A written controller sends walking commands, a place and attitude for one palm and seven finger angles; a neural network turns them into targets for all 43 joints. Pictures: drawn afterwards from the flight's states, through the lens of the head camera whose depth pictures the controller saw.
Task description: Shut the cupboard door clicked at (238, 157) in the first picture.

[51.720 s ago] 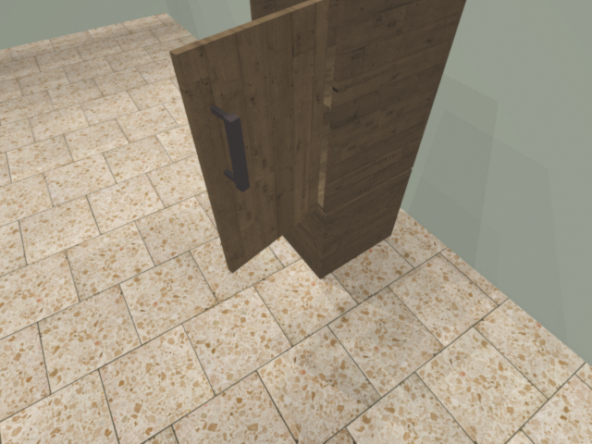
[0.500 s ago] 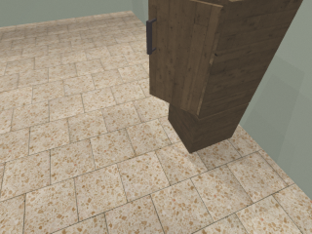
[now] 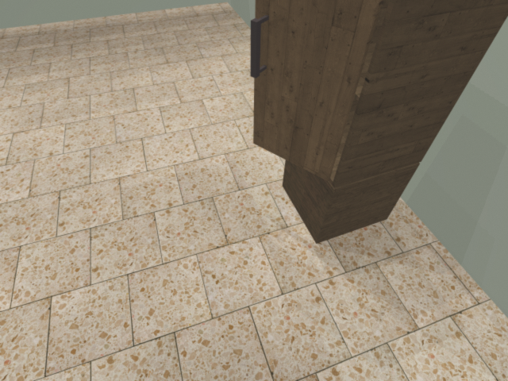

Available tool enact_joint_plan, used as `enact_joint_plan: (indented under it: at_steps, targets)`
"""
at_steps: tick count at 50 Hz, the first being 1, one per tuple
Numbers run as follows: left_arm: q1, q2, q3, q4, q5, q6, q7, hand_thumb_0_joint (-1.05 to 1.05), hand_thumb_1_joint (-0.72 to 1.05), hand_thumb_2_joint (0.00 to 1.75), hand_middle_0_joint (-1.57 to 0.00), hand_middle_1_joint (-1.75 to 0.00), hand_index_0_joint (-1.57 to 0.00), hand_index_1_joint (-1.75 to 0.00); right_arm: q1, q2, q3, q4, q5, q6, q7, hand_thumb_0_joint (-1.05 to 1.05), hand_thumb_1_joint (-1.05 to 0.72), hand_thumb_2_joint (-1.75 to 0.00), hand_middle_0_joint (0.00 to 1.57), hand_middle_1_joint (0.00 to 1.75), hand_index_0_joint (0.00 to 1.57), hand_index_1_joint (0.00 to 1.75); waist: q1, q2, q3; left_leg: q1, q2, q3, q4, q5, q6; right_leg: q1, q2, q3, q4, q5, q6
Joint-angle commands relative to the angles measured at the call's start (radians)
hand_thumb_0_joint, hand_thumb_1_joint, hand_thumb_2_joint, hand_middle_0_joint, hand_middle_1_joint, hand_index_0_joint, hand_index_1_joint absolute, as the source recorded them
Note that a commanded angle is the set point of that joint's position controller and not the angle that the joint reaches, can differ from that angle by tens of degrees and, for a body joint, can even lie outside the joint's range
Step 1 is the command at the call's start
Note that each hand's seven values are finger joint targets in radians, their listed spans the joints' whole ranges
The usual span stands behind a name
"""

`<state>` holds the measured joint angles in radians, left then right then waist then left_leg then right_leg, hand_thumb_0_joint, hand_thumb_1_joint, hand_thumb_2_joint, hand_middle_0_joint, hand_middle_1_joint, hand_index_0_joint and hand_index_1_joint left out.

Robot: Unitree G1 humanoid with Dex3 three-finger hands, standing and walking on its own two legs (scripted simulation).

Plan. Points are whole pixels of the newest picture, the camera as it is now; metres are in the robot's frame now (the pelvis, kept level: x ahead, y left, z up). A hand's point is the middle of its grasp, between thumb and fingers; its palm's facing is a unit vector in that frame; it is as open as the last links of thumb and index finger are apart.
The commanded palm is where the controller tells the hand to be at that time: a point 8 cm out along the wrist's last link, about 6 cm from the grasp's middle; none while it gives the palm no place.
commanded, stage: walk to a spot facing it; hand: left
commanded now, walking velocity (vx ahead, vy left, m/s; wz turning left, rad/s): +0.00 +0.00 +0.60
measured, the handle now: (259, 47) +0.97 +0.02 +0.06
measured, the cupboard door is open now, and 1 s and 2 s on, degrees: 32 32 32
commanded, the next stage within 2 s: turn to face it in 1.92 s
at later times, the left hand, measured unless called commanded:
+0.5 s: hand out of the picture +0.05 +0.23 -0.16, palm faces +0.31 -0.91 -0.26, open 7.4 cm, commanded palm none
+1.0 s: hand out of the picture -0.09 +0.12 -0.16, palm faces +0.65 -0.71 -0.27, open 7.4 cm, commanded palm none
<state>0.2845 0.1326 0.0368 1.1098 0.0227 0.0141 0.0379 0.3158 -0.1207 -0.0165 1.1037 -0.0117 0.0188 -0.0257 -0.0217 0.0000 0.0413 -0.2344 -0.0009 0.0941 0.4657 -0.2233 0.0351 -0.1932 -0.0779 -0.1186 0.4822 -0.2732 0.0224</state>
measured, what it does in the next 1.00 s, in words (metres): steps on the spot, turning left: right foot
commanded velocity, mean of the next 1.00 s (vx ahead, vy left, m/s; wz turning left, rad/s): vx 0.06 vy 0.00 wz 0.60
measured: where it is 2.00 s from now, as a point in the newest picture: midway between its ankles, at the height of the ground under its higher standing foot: (188, 378)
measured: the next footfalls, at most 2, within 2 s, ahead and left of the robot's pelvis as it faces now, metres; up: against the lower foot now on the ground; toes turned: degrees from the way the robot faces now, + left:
right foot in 0.64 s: +0.07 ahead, -0.15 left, +0.00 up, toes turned +25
left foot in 1.10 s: -0.03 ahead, +0.09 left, +0.00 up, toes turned +50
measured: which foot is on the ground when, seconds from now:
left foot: down 0.00-0.64, up 0.66-1.00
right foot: down 0.00-0.22, up 0.24-0.62, down 0.64-1.00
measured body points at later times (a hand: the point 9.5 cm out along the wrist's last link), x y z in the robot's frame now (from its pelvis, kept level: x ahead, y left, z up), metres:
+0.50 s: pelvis -0.01 -0.01 +0.00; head +0.05 +0.02 +0.45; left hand +0.04 +0.28 -0.14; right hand +0.11 -0.25 -0.14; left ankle +0.00 +0.09 -0.74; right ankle +0.01 -0.16 -0.68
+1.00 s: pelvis +0.02 -0.05 +0.00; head +0.07 -0.02 +0.44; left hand -0.13 +0.16 -0.14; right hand +0.25 -0.19 -0.15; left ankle -0.09 +0.05 -0.69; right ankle +0.04 -0.16 -0.74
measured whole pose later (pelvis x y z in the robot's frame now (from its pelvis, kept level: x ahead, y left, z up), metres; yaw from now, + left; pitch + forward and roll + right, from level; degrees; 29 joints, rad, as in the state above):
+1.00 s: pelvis +0.02 -0.05 +0.00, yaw +41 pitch +2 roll +2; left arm 0.29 0.19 0.06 0.91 0.04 -0.01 0.02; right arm 0.15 -0.24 -0.07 0.93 -0.02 0.08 0.03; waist 0.01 -0.02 0.10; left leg -0.41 0.03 0.06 0.88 -0.46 -0.05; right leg -0.16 -0.13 -0.24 0.51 -0.36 0.01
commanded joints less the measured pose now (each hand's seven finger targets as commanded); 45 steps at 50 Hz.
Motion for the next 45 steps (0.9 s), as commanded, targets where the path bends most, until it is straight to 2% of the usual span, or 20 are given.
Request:
enact_joint_plan:
  at_steps: [1,4,6,8,9,10,11,12,14,17,23,29,30,31,32,34,36,38,40,45]
  targets:
    - [0.066,0.150,0.046,-0.073,0.001,-0.002,0.005,0.00,0.90,0.90,-0.20,-0.30,-0.20,-0.30,0.011,-0.131,-0.035,-0.079,-0.007,0.009,0.003,0.00,-0.90,-0.90,0.20,0.30,0.20,0.30,0.020,-0.030,0.058,-0.162,0.081,-0.136,-0.024,0.000,0.000,-0.017,-0.112,0.074,-0.068,-0.041,-0.060]
    - [0.045,0.198,0.066,-0.116,0.005,-0.002,0.009,0.00,0.90,0.90,-0.20,-0.30,-0.20,-0.30,-0.005,-0.110,-0.047,-0.118,-0.008,0.018,0.013,0.00,-0.90,-0.90,0.20,0.30,0.20,0.30,0.022,-0.188,-0.003,-0.184,0.020,-0.035,0.237,-0.038,-0.032,-0.021,-0.270,0.144,-0.146,-0.052,-0.145]
    - [-0.007,0.205,0.072,-0.148,0.011,-0.005,0.011,0.00,0.90,0.90,-0.20,-0.30,-0.20,-0.30,-0.037,-0.109,-0.055,-0.145,-0.011,0.022,0.020,0.00,-0.90,-0.90,0.20,0.30,0.20,0.30,0.017,-0.213,-0.008,-0.205,0.042,-0.030,0.392,-0.232,-0.049,-0.044,-0.339,0.126,-0.139,0.096,-0.190]
    - [-0.040,0.224,0.077,-0.170,0.015,-0.005,0.009,0.00,0.90,0.90,-0.20,-0.30,-0.20,-0.30,-0.041,-0.110,-0.056,-0.160,-0.005,0.016,0.029,0.00,-0.90,-0.90,0.20,0.30,0.20,0.30,0.002,-0.159,-0.008,-0.166,0.066,-0.029,0.273,-0.211,-0.055,-0.035,-0.332,0.045,-0.031,0.243,-0.159]
    - [-0.049,0.219,0.079,-0.179,0.010,-0.001,0.006,0.00,0.90,0.90,-0.20,-0.30,-0.20,-0.30,-0.006,-0.131,-0.057,-0.160,-0.003,0.010,0.032,0.00,-0.90,-0.90,0.20,0.30,0.20,0.30,-0.016,-0.059,-0.031,-0.078,0.082,-0.062,0.141,-0.015,-0.043,-0.073,-0.287,-0.013,0.093,0.250,-0.104]
    - [-0.031,0.191,0.075,-0.196,-0.001,0.009,0.000,0.00,0.90,0.90,-0.20,-0.30,-0.20,-0.30,0.051,-0.186,-0.063,-0.155,-0.010,0.001,0.028,0.00,-0.90,-0.90,0.20,0.30,0.20,0.30,-0.033,0.175,-0.043,-0.004,0.180,-0.282,-0.024,0.328,0.011,-0.178,-0.158,-0.092,0.298,0.070,-0.015]
    - [-0.050,0.142,0.061,-0.233,-0.011,0.016,-0.001,0.00,0.90,0.90,-0.20,-0.30,-0.20,-0.30,0.108,-0.274,-0.080,-0.143,-0.022,-0.003,0.011,0.00,-0.90,-0.90,0.20,0.30,0.20,0.30,-0.057,0.409,-0.048,0.113,0.360,-0.573,-0.121,0.661,0.117,-0.366,-0.006,-0.058,0.530,-0.387,0.049]
    - [-0.104,0.164,0.058,-0.251,-0.001,0.026,0.004,0.00,0.90,0.90,-0.20,-0.30,-0.20,-0.30,0.146,-0.302,-0.085,-0.117,-0.028,0.005,0.001,0.00,-0.90,-0.90,0.20,0.30,0.20,0.30,-0.079,0.298,-0.077,0.102,0.382,-0.559,-0.141,0.508,0.155,-0.358,0.002,0.081,0.662,-0.377,0.017]
    - [-0.134,0.167,0.064,-0.249,0.005,0.027,-0.002,0.00,0.90,0.90,-0.20,-0.30,-0.20,-0.30,0.064,-0.272,-0.080,-0.157,-0.024,-0.002,-0.008,0.00,-0.90,-0.90,0.20,0.30,0.20,0.30,-0.040,0.185,-0.060,0.041,0.308,-0.547,-0.164,0.229,0.090,-0.402,-0.014,0.133,0.711,-0.219,0.015]
    - [-0.126,0.166,0.064,-0.245,0.004,0.015,-0.014,0.00,0.90,0.90,-0.20,-0.30,-0.20,-0.30,-0.003,-0.267,-0.073,-0.183,-0.021,-0.013,-0.016,0.00,-0.90,-0.90,0.20,0.30,0.20,0.30,-0.011,0.084,-0.082,0.094,0.236,-0.445,-0.139,0.325,0.082,-0.411,0.000,0.149,0.699,-0.085,0.046]
    - [-0.171,0.166,0.053,-0.291,-0.002,0.020,-0.016,0.00,0.90,0.90,-0.20,-0.30,-0.20,-0.30,-0.023,-0.292,-0.087,-0.206,-0.024,0.000,-0.006,0.00,-0.90,-0.90,0.20,0.30,0.20,0.30,-0.022,0.139,-0.097,0.085,0.206,-0.476,-0.135,0.271,0.130,-0.316,0.040,0.140,0.460,-0.141,0.056]
    - [-0.056,0.198,0.056,-0.285,-0.007,0.013,-0.012,0.00,0.90,0.90,-0.20,-0.30,-0.20,-0.30,-0.114,-0.306,-0.106,-0.251,-0.018,0.022,0.010,0.00,-0.90,-0.90,0.20,0.30,0.20,0.30,0.031,0.176,-0.103,-0.108,0.120,-0.489,-0.086,0.132,0.074,0.010,0.106,0.108,0.062,-0.033,0.030]
    - [-0.004,0.223,0.067,-0.276,-0.006,0.008,-0.008,0.00,0.90,0.90,-0.20,-0.30,-0.20,-0.30,-0.139,-0.275,-0.106,-0.266,-0.010,0.025,0.013,0.00,-0.90,-0.90,0.20,0.30,0.20,0.30,0.061,0.118,-0.109,-0.231,0.074,-0.459,-0.043,-0.006,0.035,0.146,0.062,0.135,-0.071,0.017,0.019]
    - [0.015,0.299,0.082,-0.281,0.010,-0.002,-0.001,0.00,0.90,0.90,-0.20,-0.30,-0.20,-0.30,-0.124,-0.216,-0.101,-0.274,0.000,0.027,0.019,0.00,-0.90,-0.90,0.20,0.30,0.20,0.30,0.069,-0.114,-0.107,-0.393,-0.042,-0.338,0.158,-0.203,-0.035,0.239,-0.149,0.365,-0.236,-0.134,-0.047]
    - [-0.034,0.355,0.082,-0.300,0.016,-0.002,0.003,0.00,0.90,0.90,-0.20,-0.30,-0.20,-0.30,-0.136,-0.199,-0.101,-0.289,-0.005,0.023,0.019,0.00,-0.90,-0.90,0.20,0.30,0.20,0.30,0.066,-0.302,-0.051,-0.451,-0.131,-0.181,0.476,-0.353,-0.085,0.105,-0.394,0.619,-0.308,-0.122,-0.157]
    - [-0.165,0.275,0.065,-0.335,0.006,-0.006,0.012,0.00,0.90,0.90,-0.20,-0.30,-0.20,-0.30,-0.092,-0.230,-0.110,-0.270,-0.019,0.038,0.034,0.00,-0.90,-0.90,0.20,0.30,0.20,0.30,-0.016,-0.144,0.003,-0.378,-0.041,-0.224,0.732,-0.283,-0.065,-0.100,-0.346,0.452,-0.280,-0.112,-0.183]
    - [-0.205,0.232,0.050,-0.334,0.003,-0.015,0.005,0.00,0.90,0.90,-0.20,-0.30,-0.20,-0.30,-0.081,-0.217,-0.101,-0.244,-0.016,0.044,0.044,0.00,-0.90,-0.90,0.20,0.30,0.20,0.30,-0.045,-0.184,0.018,-0.375,0.000,-0.169,0.799,-0.184,-0.087,-0.052,-0.231,0.268,-0.185,0.156,-0.157]
    - [-0.140,0.227,0.049,-0.325,0.001,-0.024,0.003,0.00,0.90,0.90,-0.20,-0.30,-0.20,-0.30,-0.098,-0.194,-0.089,-0.254,-0.008,0.042,0.051,0.00,-0.90,-0.90,0.20,0.30,0.20,0.30,-0.027,-0.191,-0.037,-0.371,-0.008,-0.125,0.747,-0.159,-0.102,0.055,-0.196,0.154,-0.115,0.423,-0.136]
    - [-0.063,0.240,0.057,-0.303,0.002,-0.026,0.006,0.00,0.90,0.90,-0.20,-0.30,-0.20,-0.30,-0.152,-0.181,-0.079,-0.265,-0.006,0.043,0.053,0.00,-0.90,-0.90,0.20,0.30,0.20,0.30,0.010,-0.185,-0.049,-0.370,-0.001,-0.091,0.661,-0.172,-0.109,0.141,-0.206,0.123,-0.082,0.564,-0.128]
    - [0.091,0.262,0.073,-0.244,0.007,-0.035,-0.003,0.00,0.90,0.90,-0.20,-0.30,-0.20,-0.30,-0.271,-0.167,-0.060,-0.298,-0.009,0.031,0.058,0.00,-0.90,-0.90,0.20,0.30,0.20,0.30,0.085,-0.208,-0.057,-0.387,0.023,-0.038,0.483,-0.221,-0.093,0.283,-0.265,0.137,-0.110,0.455,-0.135]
